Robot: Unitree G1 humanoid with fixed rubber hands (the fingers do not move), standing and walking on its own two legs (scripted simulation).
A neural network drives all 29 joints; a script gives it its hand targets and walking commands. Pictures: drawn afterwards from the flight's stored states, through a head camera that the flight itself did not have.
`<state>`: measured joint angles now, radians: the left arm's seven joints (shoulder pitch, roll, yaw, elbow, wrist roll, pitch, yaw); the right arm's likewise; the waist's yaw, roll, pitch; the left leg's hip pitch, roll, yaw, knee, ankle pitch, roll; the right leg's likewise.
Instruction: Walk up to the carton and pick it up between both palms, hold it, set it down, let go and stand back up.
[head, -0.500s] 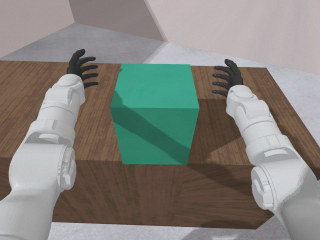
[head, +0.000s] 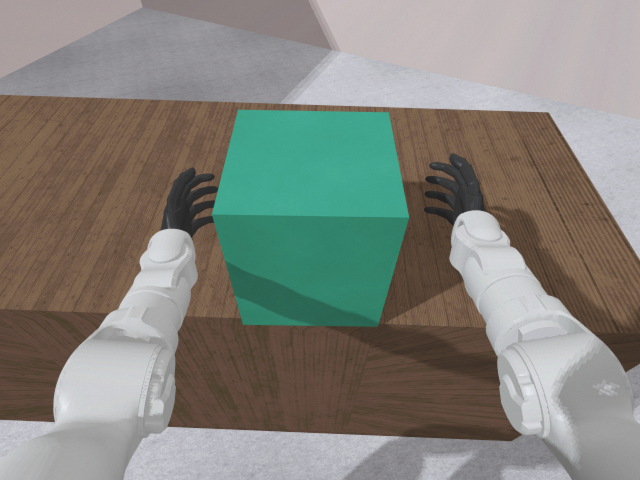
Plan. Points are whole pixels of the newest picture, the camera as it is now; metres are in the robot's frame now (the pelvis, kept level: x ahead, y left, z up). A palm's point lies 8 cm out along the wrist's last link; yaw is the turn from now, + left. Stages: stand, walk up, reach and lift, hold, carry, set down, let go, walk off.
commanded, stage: reach and lift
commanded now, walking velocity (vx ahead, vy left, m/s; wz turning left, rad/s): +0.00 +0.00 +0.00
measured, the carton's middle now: (311, 224) +0.46 +0.04 +0.04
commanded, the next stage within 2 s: none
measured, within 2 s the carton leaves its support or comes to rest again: leaves its support in 2.00 s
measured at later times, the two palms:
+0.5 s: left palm (199, 232) +0.41 +0.19 +0.08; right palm (430, 224) +0.42 -0.12 +0.09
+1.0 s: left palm (199, 235) +0.41 +0.19 +0.08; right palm (427, 229) +0.41 -0.11 +0.09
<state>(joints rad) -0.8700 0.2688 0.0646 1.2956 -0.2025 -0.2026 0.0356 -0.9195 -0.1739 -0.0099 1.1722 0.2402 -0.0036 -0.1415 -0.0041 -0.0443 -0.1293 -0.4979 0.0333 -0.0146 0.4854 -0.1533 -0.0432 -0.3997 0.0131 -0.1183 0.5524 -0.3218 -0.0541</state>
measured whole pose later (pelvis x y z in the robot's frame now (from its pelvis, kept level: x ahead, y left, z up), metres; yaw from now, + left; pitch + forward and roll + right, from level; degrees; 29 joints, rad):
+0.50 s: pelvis +0.00 +0.00 +0.00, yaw +0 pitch +10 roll +1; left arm -0.86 0.17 0.14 1.30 -0.17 -0.22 0.05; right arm -0.87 -0.06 -0.03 1.17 0.19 -0.11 -0.17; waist 0.00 -0.04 -0.15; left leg -0.51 0.03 -0.01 0.49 -0.16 -0.04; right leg -0.41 0.01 -0.12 0.55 -0.32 -0.04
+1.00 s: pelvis +0.00 +0.01 +0.00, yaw +0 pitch +10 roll +1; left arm -0.86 0.11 0.39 1.28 0.08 -0.24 0.05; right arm -0.85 0.04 -0.40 1.13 -0.23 -0.15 -0.16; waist 0.00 -0.04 -0.15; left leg -0.51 0.02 -0.01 0.49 -0.15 -0.03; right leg -0.41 0.00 -0.12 0.55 -0.32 -0.04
